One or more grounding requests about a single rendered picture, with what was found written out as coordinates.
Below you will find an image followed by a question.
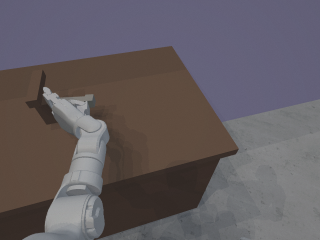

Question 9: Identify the robot left forearm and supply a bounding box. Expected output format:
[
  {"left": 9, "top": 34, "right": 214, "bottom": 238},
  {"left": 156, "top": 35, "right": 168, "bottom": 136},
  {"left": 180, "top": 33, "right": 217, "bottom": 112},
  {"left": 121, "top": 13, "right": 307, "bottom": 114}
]
[{"left": 44, "top": 115, "right": 110, "bottom": 232}]

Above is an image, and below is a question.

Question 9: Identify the left robot upper arm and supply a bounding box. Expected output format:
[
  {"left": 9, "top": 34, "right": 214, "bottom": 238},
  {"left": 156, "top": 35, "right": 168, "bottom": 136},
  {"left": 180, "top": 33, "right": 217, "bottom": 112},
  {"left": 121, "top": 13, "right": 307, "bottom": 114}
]
[{"left": 22, "top": 194, "right": 105, "bottom": 240}]

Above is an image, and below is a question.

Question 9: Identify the tap lever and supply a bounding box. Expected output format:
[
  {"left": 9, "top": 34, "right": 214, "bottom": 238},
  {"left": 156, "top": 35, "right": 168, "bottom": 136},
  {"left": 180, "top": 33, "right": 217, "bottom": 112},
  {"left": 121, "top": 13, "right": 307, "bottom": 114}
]
[{"left": 49, "top": 94, "right": 96, "bottom": 108}]

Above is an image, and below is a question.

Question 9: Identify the counter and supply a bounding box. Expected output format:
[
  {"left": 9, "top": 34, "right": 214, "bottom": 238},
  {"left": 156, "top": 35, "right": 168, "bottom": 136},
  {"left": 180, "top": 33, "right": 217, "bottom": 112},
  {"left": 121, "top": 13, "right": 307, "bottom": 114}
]
[{"left": 0, "top": 46, "right": 239, "bottom": 240}]

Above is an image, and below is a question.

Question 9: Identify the robot left hand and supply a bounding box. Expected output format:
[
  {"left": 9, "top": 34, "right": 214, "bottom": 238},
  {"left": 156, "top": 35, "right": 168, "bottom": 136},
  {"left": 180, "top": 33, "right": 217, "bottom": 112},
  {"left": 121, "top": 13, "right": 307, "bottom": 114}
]
[{"left": 43, "top": 87, "right": 90, "bottom": 136}]

